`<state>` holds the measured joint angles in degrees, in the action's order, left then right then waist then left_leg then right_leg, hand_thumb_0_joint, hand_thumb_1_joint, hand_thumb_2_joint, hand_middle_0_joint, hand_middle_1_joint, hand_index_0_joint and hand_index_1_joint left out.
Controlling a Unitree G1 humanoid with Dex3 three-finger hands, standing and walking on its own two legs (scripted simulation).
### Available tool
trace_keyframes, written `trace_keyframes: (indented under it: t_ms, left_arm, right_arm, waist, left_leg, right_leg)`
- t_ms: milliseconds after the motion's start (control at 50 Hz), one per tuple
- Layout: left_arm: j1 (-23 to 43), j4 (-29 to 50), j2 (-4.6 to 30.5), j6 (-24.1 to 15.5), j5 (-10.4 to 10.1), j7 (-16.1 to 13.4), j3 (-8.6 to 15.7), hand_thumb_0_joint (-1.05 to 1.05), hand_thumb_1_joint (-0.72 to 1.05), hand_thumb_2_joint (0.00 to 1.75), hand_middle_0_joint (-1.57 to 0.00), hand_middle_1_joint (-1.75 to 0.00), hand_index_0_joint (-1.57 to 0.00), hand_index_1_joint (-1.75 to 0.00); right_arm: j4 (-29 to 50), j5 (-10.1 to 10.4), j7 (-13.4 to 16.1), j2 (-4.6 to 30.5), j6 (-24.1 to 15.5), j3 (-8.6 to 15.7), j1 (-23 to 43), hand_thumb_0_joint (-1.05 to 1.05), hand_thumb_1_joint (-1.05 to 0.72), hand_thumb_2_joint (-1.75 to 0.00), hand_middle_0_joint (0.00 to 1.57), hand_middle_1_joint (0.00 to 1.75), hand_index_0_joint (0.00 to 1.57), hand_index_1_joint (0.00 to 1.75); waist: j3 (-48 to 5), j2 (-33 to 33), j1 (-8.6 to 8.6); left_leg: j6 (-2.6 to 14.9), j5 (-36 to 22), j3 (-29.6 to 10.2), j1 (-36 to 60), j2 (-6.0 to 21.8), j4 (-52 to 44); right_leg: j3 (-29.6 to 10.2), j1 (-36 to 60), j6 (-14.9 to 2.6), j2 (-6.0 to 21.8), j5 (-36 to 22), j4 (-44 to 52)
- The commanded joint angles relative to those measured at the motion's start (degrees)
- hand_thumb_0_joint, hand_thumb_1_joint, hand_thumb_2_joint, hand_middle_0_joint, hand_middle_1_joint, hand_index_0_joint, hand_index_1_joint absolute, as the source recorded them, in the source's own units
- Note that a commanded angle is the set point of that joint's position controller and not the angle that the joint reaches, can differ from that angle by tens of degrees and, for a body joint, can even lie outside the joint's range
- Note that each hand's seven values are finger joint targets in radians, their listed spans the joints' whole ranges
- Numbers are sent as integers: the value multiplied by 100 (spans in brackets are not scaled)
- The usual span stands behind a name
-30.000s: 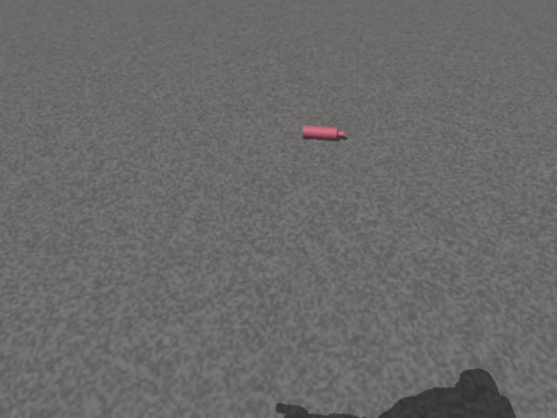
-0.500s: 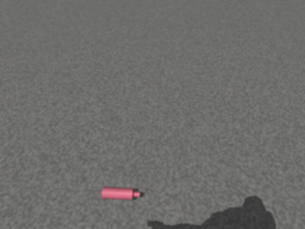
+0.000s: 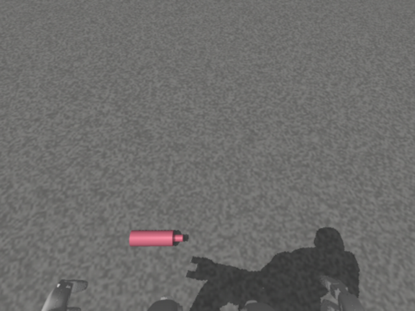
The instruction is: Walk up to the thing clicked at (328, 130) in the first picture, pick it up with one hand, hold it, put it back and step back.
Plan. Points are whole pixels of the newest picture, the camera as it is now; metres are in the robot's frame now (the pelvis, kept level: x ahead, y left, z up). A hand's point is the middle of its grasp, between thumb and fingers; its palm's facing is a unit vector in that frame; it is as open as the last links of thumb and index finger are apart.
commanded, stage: rise first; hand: left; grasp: from above
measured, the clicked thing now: (157, 238) +0.46 +0.21 -0.70
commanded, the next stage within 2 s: none
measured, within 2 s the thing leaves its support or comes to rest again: neither
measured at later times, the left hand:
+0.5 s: hand out of the picture +0.14 +0.26 -0.20, palm faces -0.16 -0.87 -0.47, open 14.2 cm
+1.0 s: hand (109, 281) +0.24 +0.29 -0.38, palm faces -0.43 -0.48 -0.76, open 14.3 cm
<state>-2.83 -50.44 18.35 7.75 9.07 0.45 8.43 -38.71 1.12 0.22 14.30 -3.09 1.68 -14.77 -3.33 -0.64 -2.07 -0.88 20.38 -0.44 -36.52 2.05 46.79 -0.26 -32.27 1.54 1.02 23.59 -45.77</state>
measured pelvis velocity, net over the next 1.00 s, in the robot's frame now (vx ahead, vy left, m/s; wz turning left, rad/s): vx -0.06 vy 0.00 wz -0.04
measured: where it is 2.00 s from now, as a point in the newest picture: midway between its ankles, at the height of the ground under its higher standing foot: outside the picture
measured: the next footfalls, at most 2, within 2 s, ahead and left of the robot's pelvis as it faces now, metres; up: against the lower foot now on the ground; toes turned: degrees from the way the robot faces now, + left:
none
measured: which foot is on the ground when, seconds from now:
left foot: down 0.00-1.00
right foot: down 0.00-1.00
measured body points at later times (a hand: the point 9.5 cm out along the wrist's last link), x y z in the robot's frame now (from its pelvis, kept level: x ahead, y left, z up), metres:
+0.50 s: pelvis +0.00 +0.00 -0.06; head +0.10 +0.02 +0.37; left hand +0.14 +0.31 -0.17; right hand +0.18 -0.24 -0.15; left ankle +0.03 +0.13 -0.70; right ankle -0.01 -0.14 -0.70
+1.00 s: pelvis -0.06 +0.00 -0.24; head +0.13 +0.01 +0.17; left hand +0.26 +0.31 -0.33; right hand +0.12 -0.28 -0.36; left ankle +0.03 +0.13 -0.70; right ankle -0.01 -0.14 -0.70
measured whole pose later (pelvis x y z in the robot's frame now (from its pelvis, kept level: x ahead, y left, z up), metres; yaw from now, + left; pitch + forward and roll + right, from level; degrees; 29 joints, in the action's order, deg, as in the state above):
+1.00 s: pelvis -0.06 +0.00 -0.24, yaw -2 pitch +33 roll -3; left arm 13.6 -43.2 29.4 -7.8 39.2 -4.5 9.0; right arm -37.3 -1.0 -2.4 17.0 -8.8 3.3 -3.7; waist -9.7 -0.9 -1.4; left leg -1.8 36.3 -4.5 -103.3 2.5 106.9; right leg 0.5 -97.8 1.6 -0.7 41.9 -107.2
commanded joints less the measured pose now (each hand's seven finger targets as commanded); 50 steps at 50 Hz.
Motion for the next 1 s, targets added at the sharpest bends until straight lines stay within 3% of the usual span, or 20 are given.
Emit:
trace_keyframes:
  t_ms: [0, 100, 180, 340, 480, 520, 560, 620, 660, 700, 720, 780, 860, 900, 980]
  left_arm:
    - [172, 1430, 1187, -231, 125, -95, 461, 0, -56, 100, -7, -106, -6, -107]
    - [-527, 2161, 1168, -179, 263, -104, 486, 0, -58, 104, -6, -105, -4, -107]
    - [-869, 2513, 1083, 17, 337, -80, 406, 0, -57, 102, -7, -105, -5, -106]
    - [-1294, 2939, 1029, 242, 495, -105, 400, 0, -56, 99, -7, -104, -6, -105]
    - [-1628, 3400, 1052, 215, 638, -105, 399, 0, -61, 100, -9, -103, -7, -105]
    - [-1427, 3490, 1100, 177, 723, -137, 409, 0, -61, 99, -9, -103, -8, -104]
    - [-974, 3301, 1210, 61, 861, -159, 397, 0, -61, 99, -9, -103, -7, -105]
    - [-277, 2693, 1468, -289, 1235, -162, 513, 0, -61, 100, -9, -102, -7, -103]
    - [-53, 2616, 1437, -590, 1472, -165, 399, 0, -60, 101, -8, -102, -6, -104]
    - [132, 2653, 1360, -872, 1720, -129, 173, 0, -61, 102, -8, -102, -6, -104]
    - [484, 2721, 1494, -1023, 1808, -145, 171, 0, -61, 102, -9, -103, -7, -105]
    - [902, 2317, 2084, -1415, 2221, -337, 470, 0, -60, 102, -10, -102, -8, -104]
    - [1249, 1635, 2421, -1647, 2777, -587, 644, 0, -59, 102, -9, -104, -8, -106]
    - [1626, 1502, 2444, -1688, 2967, -657, 595, 0, -59, 102, -9, -105, -8, -106]
    - [2969, 976, 2882, -1857, 3381, -708, 547, 0, -59, 103, -9, -104, -7, -106]
  right_arm:
    - [940, -15, 105, 886, -468, 398, 198, 0, -88, -90, 20, 30, 20, 30]
    - [1066, -42, 187, 835, -588, 414, 135, 0, -89, -90, 20, 30, 20, 30]
    - [1135, -78, 219, 826, -637, 402, 190, 0, -90, -90, 20, 30, 20, 30]
    - [1382, -102, 237, 764, -762, 360, 311, 0, -90, -90, 20, 30, 20, 30]
    - [1505, -108, 129, 752, -805, 371, 324, 0, -93, -91, 20, 30, 20, 30]
    - [1512, -105, 114, 764, -821, 380, 340, 0, -93, -91, 20, 30, 20, 30]
    - [1466, -109, 86, 781, -849, 350, 444, 0, -93, -91, 20, 30, 20, 30]
    - [1353, -141, 55, 860, -919, 387, 570, 0, -92, -91, 20, 30, 20, 30]
    - [1298, -143, 36, 885, -973, 420, 568, 0, -91, -90, 20, 30, 20, 30]
    - [1246, -140, 8, 936, -1020, 458, 596, 0, -91, -90, 20, 30, 20, 30]
    - [1202, -146, -3, 974, -1035, 485, 605, 0, -91, -90, 20, 30, 20, 30]
    - [987, -134, -44, 1069, -1017, 480, 656, 0, -92, -91, 20, 30, 20, 30]
    - [785, -128, -128, 1164, -873, 501, 560, 0, -92, -91, 20, 30, 20, 30]
    - [671, -144, -186, 1209, -797, 530, 532, 0, -91, -91, 20, 30, 20, 30]
    - [439, -200, -223, 1216, -693, 557, 413, 0, -91, -91, 20, 30, 20, 30]
  waist:
    - [-1203, -221, 123]
    - [-1695, -277, 55]
    - [-1656, -353, 9]
    - [-1646, -330, 13]
    - [-2083, -429, 129]
    - [-2087, -365, 63]
    - [-1861, -365, -36]
    - [-1615, -379, -63]
    - [-1906, -406, -59]
    - [-2330, -535, -66]
    - [-2522, -572, -100]
    - [-2983, -549, 6]
    - [-3498, -606, 179]
    - [-3739, -653, 175]
    - [-3863, -461, 28]
  left_leg:
    - [84, -595, 76, 370, -124, -27]
    - [130, -979, 76, 297, -91, 446]
    - [125, -1042, 20, 83, -52, 703]
    - [134, -834, -16, -490, -55, 1147]
    - [137, -1374, -123, -741, -36, 1664]
    - [146, -1126, -102, -955, -53, 1802]
    - [155, -643, -154, -1385, -49, 2004]
    - [139, 291, -224, -2131, -44, 2383]
    - [138, 559, -187, -2393, -79, 2679]
    - [116, 537, -195, -2450, -75, 2964]
    - [117, 532, -208, -2557, -63, 3156]
    - [144, 268, -209, -3090, -77, 3789]
    - [169, -342, -174, -3419, -91, 4502]
    - [143, -522, -212, -3499, -67, 4754]
    - [194, 216, -153, -4328, -63, 5311]
  right_leg:
    - [256, -450, -252, -211, -613, -24]
    - [179, -653, -227, -183, -989, -428]
    - [209, -936, -211, -188, -983, -650]
    - [241, -1404, -228, -193, -815, -1081]
    - [297, -1893, -247, -214, -1038, -1691]
    - [279, -2017, -244, -221, -950, -1795]
    - [271, -2453, -248, -216, -563, -2010]
    - [238, -3360, -272, -201, 219, -2542]
    - [201, -3624, -271, -190, 367, -2838]
    - [186, -4011, -288, -203, 357, -3190]
    - [187, -4192, -280, -211, 337, -3358]
    - [183, -4629, -269, -233, 134, -3935]
    - [225, -5181, -272, -267, -240, -4545]
    - [291, -5408, -294, -261, -311, -4830]
    - [337, -5757, -264, -303, 166, -5073]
